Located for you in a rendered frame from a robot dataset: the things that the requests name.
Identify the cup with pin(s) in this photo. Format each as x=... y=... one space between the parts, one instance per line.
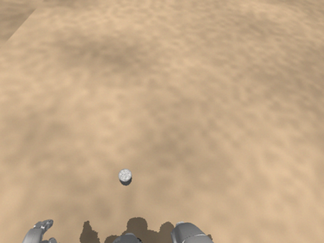
x=125 y=176

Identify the left robot hand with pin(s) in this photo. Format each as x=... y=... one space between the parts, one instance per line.
x=35 y=234

